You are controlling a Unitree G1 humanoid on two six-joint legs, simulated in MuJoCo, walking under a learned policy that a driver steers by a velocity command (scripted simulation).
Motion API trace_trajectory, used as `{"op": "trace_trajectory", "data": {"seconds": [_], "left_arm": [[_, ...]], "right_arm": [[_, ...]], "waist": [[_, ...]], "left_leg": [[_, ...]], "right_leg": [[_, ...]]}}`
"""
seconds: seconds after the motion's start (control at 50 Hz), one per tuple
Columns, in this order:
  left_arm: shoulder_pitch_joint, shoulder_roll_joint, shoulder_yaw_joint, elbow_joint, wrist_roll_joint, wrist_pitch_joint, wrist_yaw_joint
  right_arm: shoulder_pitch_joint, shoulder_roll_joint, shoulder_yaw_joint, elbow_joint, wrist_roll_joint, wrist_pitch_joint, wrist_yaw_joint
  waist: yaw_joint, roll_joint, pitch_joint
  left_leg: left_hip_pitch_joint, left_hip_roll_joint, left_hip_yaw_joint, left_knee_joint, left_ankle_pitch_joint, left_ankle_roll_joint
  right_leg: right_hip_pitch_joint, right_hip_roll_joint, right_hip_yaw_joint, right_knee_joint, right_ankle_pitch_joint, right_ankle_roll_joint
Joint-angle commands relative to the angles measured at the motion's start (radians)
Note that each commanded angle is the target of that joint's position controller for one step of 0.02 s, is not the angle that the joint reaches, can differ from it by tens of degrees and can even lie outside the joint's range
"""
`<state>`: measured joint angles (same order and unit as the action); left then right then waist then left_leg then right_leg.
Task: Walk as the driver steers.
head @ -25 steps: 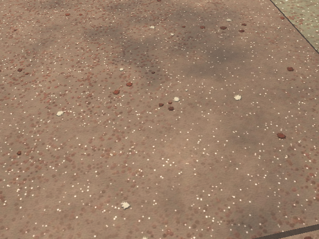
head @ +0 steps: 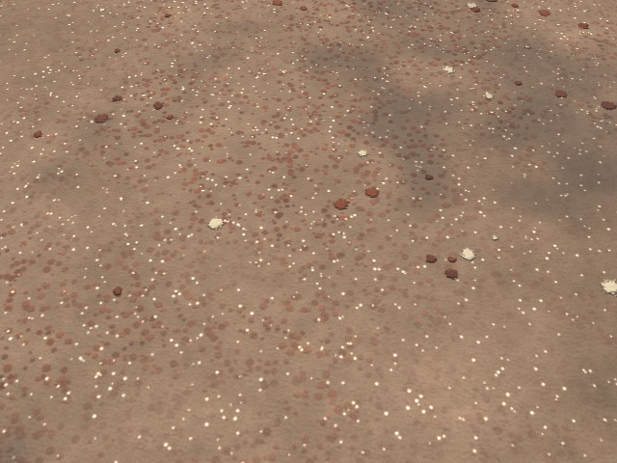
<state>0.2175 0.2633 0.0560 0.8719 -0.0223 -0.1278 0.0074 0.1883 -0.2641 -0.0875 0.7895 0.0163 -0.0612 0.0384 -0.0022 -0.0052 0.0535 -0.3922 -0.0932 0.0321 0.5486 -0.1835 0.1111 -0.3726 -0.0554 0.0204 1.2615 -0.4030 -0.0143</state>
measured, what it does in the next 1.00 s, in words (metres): walks ahead, turning left: right foot, then left foot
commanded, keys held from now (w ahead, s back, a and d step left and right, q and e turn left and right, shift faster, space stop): w+q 0.58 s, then w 0.16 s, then e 0.26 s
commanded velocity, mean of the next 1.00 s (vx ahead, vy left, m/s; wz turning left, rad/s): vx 0.45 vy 0.00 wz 0.39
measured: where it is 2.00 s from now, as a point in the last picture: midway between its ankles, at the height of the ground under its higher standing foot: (277, 428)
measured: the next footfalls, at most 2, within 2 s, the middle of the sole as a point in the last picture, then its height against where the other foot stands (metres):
right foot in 0.38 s outside the picture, level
left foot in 0.88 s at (209, 417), level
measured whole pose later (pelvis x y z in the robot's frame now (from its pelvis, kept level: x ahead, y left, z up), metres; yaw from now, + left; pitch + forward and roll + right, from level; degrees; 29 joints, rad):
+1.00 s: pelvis +0.47 +0.09 +0.00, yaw +21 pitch +3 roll -1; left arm 0.30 0.29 0.05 0.88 -0.03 -0.04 0.00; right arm 0.07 -0.23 -0.04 0.65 -0.02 -0.06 0.02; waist 0.05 -0.02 0.05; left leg -0.43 0.03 0.06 0.52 -0.14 0.03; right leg -0.40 -0.04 0.03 1.12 -0.57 0.05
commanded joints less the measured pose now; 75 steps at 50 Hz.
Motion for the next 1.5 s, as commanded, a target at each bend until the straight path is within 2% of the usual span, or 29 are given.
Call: {"op": "trace_trajectory", "data": {"seconds": [0.02,0.1,0.26,0.32,0.36,0.38,0.4,0.42,0.44,0.46,0.5,0.58,0.7,0.8,0.86,0.88,0.9,0.92,0.94,0.98,1.06,1.22,1.3,1.32,1.34,1.36,1.38,1.42,1.5], "left_arm": [[-0.001,0.125,0.036,-0.094,0.020,-0.012,0.003],[-0.082,0.083,0.029,-0.142,0.041,0.019,0.011],[-0.319,0.077,0.017,-0.233,0.016,-0.001,-0.017],[-0.291,0.114,0.030,-0.240,0.013,-0.019,-0.029],[-0.138,0.147,0.050,-0.205,0.020,-0.029,-0.023],[0.011,0.195,0.065,-0.189,0.038,-0.032,-0.015],[0.149,0.279,0.088,-0.163,0.055,-0.020,-0.011],[0.151,0.212,0.074,-0.156,0.029,-0.012,-0.018],[0.098,0.132,0.052,-0.175,0.021,-0.004,-0.014],[0.046,0.107,0.041,-0.183,0.026,0.007,-0.012],[-0.013,0.076,0.027,-0.171,0.036,0.013,-0.013],[-0.005,0.111,0.041,-0.139,0.028,-0.003,-0.018],[0.048,0.153,0.048,-0.087,0.016,0.010,-0.018],[0.130,0.188,0.046,-0.033,-0.008,0.044,-0.017],[0.104,0.196,0.040,-0.025,-0.018,0.056,-0.009],[0.105,0.143,0.020,-0.047,0.006,0.047,-0.009],[0.231,0.025,-0.022,-0.053,0.036,0.038,-0.020],[0.273,0.104,-0.005,-0.016,0.002,0.040,-0.018],[0.171,0.165,0.017,-0.041,-0.026,0.049,-0.015],[0.102,0.134,0.018,-0.052,-0.004,0.082,0.005],[0.152,0.086,0.026,-0.067,0.006,0.154,0.027],[-0.013,0.104,0.034,-0.176,0.015,0.182,-0.009],[0.024,0.113,0.050,-0.184,0.021,0.184,-0.024],[0.057,0.156,0.066,-0.178,0.027,0.179,-0.016],[0.075,0.276,0.092,-0.200,0.029,0.173,0.005],[0.073,0.315,0.091,-0.227,0.056,0.154,-0.003],[0.075,0.276,0.081,-0.228,0.060,0.130,-0.015],[-0.015,0.220,0.068,-0.241,0.027,0.113,-0.006],[-0.042,0.186,0.053,-0.268,0.020,0.125,0.020]], "right_arm": [[0.017,-0.082,-0.014,-0.075,-0.005,-0.020,-0.009],[0.072,-0.142,-0.028,-0.071,0.000,-0.023,-0.036],[0.186,-0.145,-0.027,-0.053,0.013,0.000,-0.054],[0.178,-0.148,-0.030,-0.060,0.011,0.009,-0.063],[0.138,-0.124,-0.022,-0.080,0.008,0.012,-0.062],[0.116,-0.075,-0.002,-0.103,-0.004,0.007,-0.056],[0.251,-0.012,0.017,-0.124,0.016,-0.002,-0.056],[0.283,-0.081,0.013,-0.117,0.028,-0.006,-0.056],[0.200,-0.160,-0.007,-0.114,0.028,0.001,-0.055],[0.129,-0.163,-0.010,-0.128,0.015,0.008,-0.056],[0.088,-0.130,-0.015,-0.147,0.004,0.014,-0.047],[0.077,-0.072,-0.004,-0.171,0.010,0.035,-0.041],[-0.069,-0.036,0.019,-0.198,0.000,0.013,-0.021],[-0.203,-0.038,0.024,-0.248,-0.004,-0.010,0.002],[0.010,-0.124,-0.015,-0.183,-0.027,-0.025,-0.006],[0.135,-0.200,-0.035,-0.157,-0.049,-0.023,-0.021],[0.173,-0.256,-0.035,-0.165,-0.075,-0.009,-0.037],[0.205,-0.220,-0.029,-0.168,-0.057,0.005,-0.032],[0.156,-0.179,-0.018,-0.165,-0.042,0.010,-0.029],[0.029,-0.105,0.006,-0.152,-0.022,0.004,-0.030],[-0.117,-0.114,-0.003,-0.139,-0.049,-0.005,-0.040],[-0.114,-0.169,-0.023,-0.081,-0.021,0.030,-0.074],[-0.104,-0.173,-0.028,-0.049,0.010,0.053,-0.072],[-0.049,-0.139,-0.021,-0.023,0.003,0.060,-0.070],[-0.036,-0.083,-0.006,-0.041,-0.040,0.063,-0.065],[-0.124,-0.100,-0.008,-0.089,-0.043,0.063,-0.074],[-0.167,-0.135,-0.018,-0.092,-0.027,0.066,-0.077],[-0.136,-0.136,-0.026,-0.063,-0.019,0.070,-0.090],[-0.109,-0.122,-0.028,-0.052,-0.019,0.064,-0.091]], "waist": [[0.024,0.000,-0.126],[0.018,0.024,-0.080],[-0.078,0.105,-0.056],[-0.050,0.132,-0.064],[0.033,0.145,-0.127],[0.103,0.080,-0.254],[0.076,-0.208,-0.413],[0.068,-0.293,-0.405],[0.087,-0.162,-0.253],[0.077,-0.078,-0.161],[0.028,-0.077,-0.064],[0.010,-0.087,-0.044],[0.048,-0.054,-0.027],[0.076,-0.078,0.007],[-0.057,-0.094,-0.136],[-0.099,-0.035,-0.262],[-0.051,0.236,-0.428],[-0.093,0.219,-0.571],[-0.095,0.160,-0.443],[-0.032,0.106,-0.254],[0.065,0.144,-0.161],[0.018,0.130,-0.139],[0.042,0.098,-0.137],[0.038,0.005,-0.119],[0.004,-0.289,-0.106],[0.045,-0.328,-0.122],[0.066,-0.204,-0.147],[0.012,-0.103,-0.148],[-0.011,-0.110,-0.196]], "left_leg": [[0.281,0.270,-0.405,-0.304,0.233,0.198],[0.161,0.222,-0.308,-0.333,0.345,0.190],[0.212,0.200,-0.361,-0.245,0.145,0.108],[0.285,0.233,-0.452,-0.161,0.144,0.092],[0.262,0.181,-0.444,-0.031,0.245,0.054],[0.150,0.126,-0.376,0.208,0.189,0.017],[-0.204,-0.020,-0.236,0.555,-0.189,-0.062],[-0.378,0.033,-0.236,0.732,-0.401,-0.074],[-0.431,0.083,-0.236,0.796,-0.316,-0.081],[-0.407,0.122,-0.193,0.790,-0.235,-0.086],[-0.336,0.179,-0.178,0.698,-0.151,-0.085],[-0.322,0.209,-0.144,0.603,-0.075,-0.098],[-0.291,0.190,-0.098,0.252,0.162,-0.096],[-0.195,0.139,-0.018,0.043,0.116,-0.075],[0.165,0.074,0.009,-0.126,0.281,-0.020],[0.445,0.217,-0.105,-0.050,0.652,0.026],[0.803,0.544,-0.436,0.029,1.058,0.198],[0.774,0.580,-0.510,-0.013,0.955,0.248],[0.673,0.509,-0.385,-0.046,0.880,0.211],[0.430,0.426,-0.245,-0.131,0.674,0.148],[0.099,0.400,-0.083,-0.281,0.469,0.145],[0.149,0.442,0.012,-0.289,0.171,0.110],[0.173,0.409,0.059,-0.136,0.078,0.016],[0.122,0.346,0.112,-0.002,-0.014,-0.053],[-0.115,0.210,0.211,0.322,-0.312,-0.158],[-0.288,0.089,0.050,0.546,-0.517,-0.188],[-0.312,0.104,-0.049,0.644,-0.470,-0.172],[-0.327,0.133,-0.093,0.623,-0.300,-0.151],[-0.248,0.104,-0.101,0.570,-0.169,-0.165]], "right_leg": [[-0.260,-0.077,0.072,-0.068,0.088,0.005],[-0.257,-0.056,0.029,-0.280,0.218,0.065],[-0.173,0.047,0.037,-0.731,0.471,0.053],[-0.116,0.058,0.054,-0.788,0.363,0.021],[0.102,0.057,0.034,-0.847,0.355,-0.026],[0.357,-0.077,0.147,-0.815,0.342,-0.090],[0.745,-0.318,0.553,-0.852,0.202,-0.253],[0.762,-0.393,0.785,-0.935,-0.014,-0.282],[0.630,-0.351,0.646,-0.957,-0.068,-0.233],[0.491,-0.305,0.493,-0.969,0.017,-0.193],[0.294,-0.221,0.306,-1.027,0.185,-0.161],[0.228,-0.203,0.130,-1.101,0.350,-0.183],[0.277,-0.175,-0.026,-1.114,0.462,-0.174],[0.346,-0.197,-0.018,-1.022,0.665,-0.152],[0.325,-0.130,-0.039,-0.752,0.884,-0.076],[0.155,-0.067,-0.070,-0.543,0.621,-0.020],[-0.194,0.058,-0.060,-0.171,-0.226,0.054],[-0.211,0.056,0.105,-0.016,-0.336,0.060],[-0.284,0.020,0.095,0.022,-0.293,0.060],[-0.293,-0.037,0.051,-0.058,-0.165,0.075],[-0.097,-0.032,0.002,-0.136,-0.025,0.102],[-0.045,-0.041,-0.044,-0.433,0.100,0.045],[0.094,0.022,-0.107,-0.696,0.184,-0.026],[0.161,0.012,-0.040,-0.808,0.333,-0.064],[0.284,-0.225,0.291,-0.872,0.712,-0.160],[0.264,-0.344,0.504,-0.926,0.730,-0.344],[0.267,-0.305,0.447,-0.936,0.679,-0.338],[0.269,-0.211,0.323,-0.910,0.587,-0.229],[0.259,-0.160,0.274,-0.904,0.628,-0.205]]}}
